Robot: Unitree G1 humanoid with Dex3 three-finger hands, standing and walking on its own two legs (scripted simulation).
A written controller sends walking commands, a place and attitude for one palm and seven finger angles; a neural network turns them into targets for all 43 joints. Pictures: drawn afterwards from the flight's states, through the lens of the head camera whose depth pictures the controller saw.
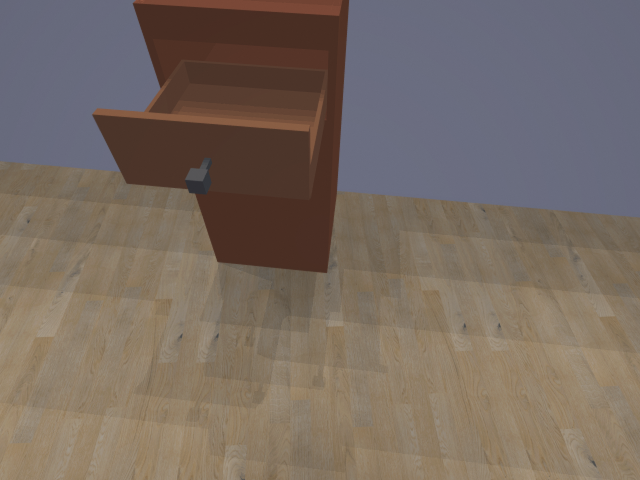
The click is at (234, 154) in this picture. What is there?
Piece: drawer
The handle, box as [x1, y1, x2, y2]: [185, 158, 211, 194]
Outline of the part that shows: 210,158 204,158 198,169 190,169 185,178 189,192 206,194 211,182 208,174 208,169 211,163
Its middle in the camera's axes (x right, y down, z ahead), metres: -0.22 -0.12 +0.71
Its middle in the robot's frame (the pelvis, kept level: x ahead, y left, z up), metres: +0.61 +0.25 -0.01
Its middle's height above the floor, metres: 0.77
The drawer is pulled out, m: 0.30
